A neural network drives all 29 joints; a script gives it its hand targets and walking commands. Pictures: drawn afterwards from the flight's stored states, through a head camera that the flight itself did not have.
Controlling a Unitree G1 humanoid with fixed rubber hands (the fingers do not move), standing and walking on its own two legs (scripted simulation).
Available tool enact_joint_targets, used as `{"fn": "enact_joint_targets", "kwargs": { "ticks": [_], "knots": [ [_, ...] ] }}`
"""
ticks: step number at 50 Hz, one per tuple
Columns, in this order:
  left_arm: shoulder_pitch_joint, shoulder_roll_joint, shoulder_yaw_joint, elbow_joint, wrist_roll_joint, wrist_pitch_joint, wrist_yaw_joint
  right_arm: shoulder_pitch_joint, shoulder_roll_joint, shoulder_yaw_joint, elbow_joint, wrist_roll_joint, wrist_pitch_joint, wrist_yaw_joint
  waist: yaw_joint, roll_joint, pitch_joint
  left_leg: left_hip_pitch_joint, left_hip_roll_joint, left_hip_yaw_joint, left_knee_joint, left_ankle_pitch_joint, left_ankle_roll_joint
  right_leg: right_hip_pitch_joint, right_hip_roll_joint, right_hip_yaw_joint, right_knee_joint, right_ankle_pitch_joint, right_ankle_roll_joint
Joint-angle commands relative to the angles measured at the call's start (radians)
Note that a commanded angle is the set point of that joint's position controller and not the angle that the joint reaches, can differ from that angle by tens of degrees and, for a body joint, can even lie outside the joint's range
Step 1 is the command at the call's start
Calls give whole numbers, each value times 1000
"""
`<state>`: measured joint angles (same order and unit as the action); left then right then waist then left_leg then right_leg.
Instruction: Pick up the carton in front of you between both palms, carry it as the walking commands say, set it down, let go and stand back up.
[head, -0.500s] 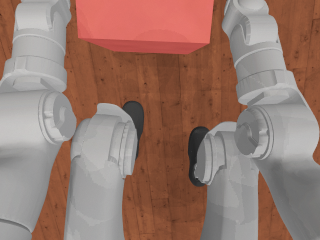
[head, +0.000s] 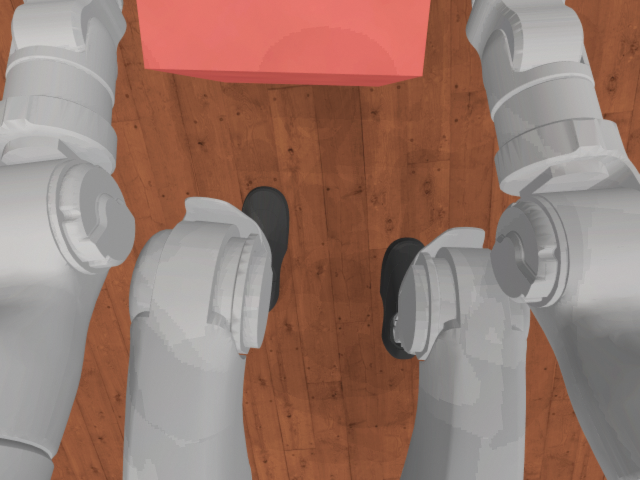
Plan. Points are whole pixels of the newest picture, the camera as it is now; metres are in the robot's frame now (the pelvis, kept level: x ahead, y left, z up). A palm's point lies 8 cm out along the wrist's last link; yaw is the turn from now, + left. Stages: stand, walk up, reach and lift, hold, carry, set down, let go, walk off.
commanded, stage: set down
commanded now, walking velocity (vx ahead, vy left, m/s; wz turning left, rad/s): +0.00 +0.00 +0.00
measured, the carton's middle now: out of the picture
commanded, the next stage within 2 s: let go in 1.20 s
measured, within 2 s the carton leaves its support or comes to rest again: neither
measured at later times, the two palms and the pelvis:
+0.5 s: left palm out of the picture +0.52 +0.31 -0.06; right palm out of the picture +0.59 -0.05 -0.06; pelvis +0.01 +0.00 +0.06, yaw +1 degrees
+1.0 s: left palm out of the picture +0.52 +0.33 +0.08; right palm out of the picture +0.59 -0.06 +0.08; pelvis +0.03 +0.01 +0.18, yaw +2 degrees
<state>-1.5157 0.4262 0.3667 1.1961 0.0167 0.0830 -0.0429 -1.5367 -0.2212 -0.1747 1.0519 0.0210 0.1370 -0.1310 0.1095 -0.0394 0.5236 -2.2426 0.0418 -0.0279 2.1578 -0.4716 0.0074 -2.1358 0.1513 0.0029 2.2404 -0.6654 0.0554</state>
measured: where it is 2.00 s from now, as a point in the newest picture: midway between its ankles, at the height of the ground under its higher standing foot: (332, 295)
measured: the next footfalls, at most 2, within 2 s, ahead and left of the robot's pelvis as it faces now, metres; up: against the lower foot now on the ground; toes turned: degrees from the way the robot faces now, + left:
none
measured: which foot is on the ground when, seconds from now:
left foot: down 0.00-1.00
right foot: down 0.00-1.00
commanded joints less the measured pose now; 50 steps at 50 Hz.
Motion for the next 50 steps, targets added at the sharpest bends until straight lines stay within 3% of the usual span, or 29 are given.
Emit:
{"fn": "enact_joint_targets", "kwargs": {
  "ticks": [1,4,8,12,16,23,28,36,42,50],
  "knots": [
    [-280,251,-45,-77,-97,-72,56,-270,-160,70,-85,101,-38,-30,87,-36,-1190,693,-23,16,-95,356,-5,339,-47,-38,-190,282,17],
    [-284,258,-96,-92,-168,-87,48,-285,-136,150,-125,171,-44,-20,103,-49,-1275,751,-17,9,-88,432,8,335,-54,-39,-182,321,18],
    [-237,254,-117,-95,-199,-70,31,-269,-126,178,-185,205,-32,-15,109,-43,-1368,842,-16,19,-100,460,10,337,-53,-57,-196,300,16],
    [-204,256,-108,-159,-188,-38,27,-228,-138,127,-254,165,-7,-35,87,-21,-1503,948,-28,37,-131,460,0,366,-40,-83,-232,273,13],
    [-205,244,-109,-286,-171,12,38,-205,-156,54,-330,111,33,-61,50,37,-1648,1076,-48,59,-190,439,-12,384,-17,-112,-301,226,-2],
    [-124,144,-104,-271,-110,64,38,-98,-115,-50,-205,40,68,-44,7,97,-1398,917,-64,57,-335,274,-31,273,-12,-104,-427,119,-22],
    [-74,117,-75,-275,-77,55,30,-62,-94,-71,-192,14,48,-24,11,88,-1422,921,-70,56,-408,315,-33,279,-10,-97,-503,154,-14],
    [-16,143,-39,-379,-71,81,23,-35,-90,-44,-327,20,70,-23,36,39,-1637,1087,-84,69,-532,425,-29,431,-4,-103,-627,230,2],
    [41,132,-36,-444,-75,108,6,24,-88,-44,-394,17,92,-20,21,30,-1695,1213,-92,66,-633,513,-30,506,-8,-101,-736,288,6],
    [94,99,-27,-442,-48,104,-15,110,-74,-74,-378,-1,82,2,2,58,-1629,1326,-92,48,-790,555,-34,553,-18,-87,-908,313,4]
  ]
}}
